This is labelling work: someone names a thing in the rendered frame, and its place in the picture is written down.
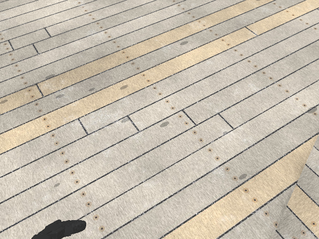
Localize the left robot hand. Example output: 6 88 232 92
31 219 87 239

